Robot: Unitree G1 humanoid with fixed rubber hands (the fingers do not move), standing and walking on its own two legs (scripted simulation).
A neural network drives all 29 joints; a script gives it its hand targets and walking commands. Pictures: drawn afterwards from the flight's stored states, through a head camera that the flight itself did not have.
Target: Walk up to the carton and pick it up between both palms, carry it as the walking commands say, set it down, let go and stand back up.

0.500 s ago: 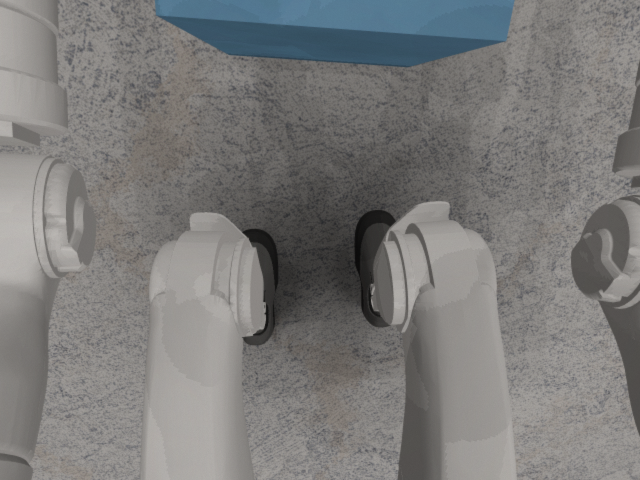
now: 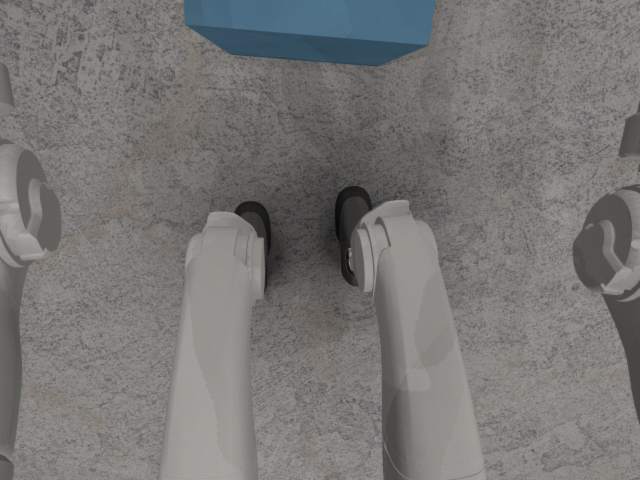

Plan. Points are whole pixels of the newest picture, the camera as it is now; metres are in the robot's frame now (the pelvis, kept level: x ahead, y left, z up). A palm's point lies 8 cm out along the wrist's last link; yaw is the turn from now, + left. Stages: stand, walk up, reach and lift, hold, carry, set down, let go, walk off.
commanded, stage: set down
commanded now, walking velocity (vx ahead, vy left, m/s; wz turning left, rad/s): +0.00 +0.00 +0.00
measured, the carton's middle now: out of the picture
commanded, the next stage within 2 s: let go in 0.44 s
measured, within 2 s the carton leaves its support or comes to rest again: neither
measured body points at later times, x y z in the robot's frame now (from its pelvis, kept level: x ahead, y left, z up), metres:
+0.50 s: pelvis +0.02 +0.03 +0.12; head +0.40 +0.01 +0.35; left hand +0.64 +0.19 -0.01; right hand +0.58 -0.26 -0.01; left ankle +0.11 +0.11 -0.51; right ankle +0.12 -0.10 -0.51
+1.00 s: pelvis +0.05 +0.00 +0.18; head +0.33 -0.01 +0.52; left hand +0.45 +0.20 +0.05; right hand +0.41 -0.26 +0.06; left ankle +0.11 +0.12 -0.51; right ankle +0.12 -0.10 -0.51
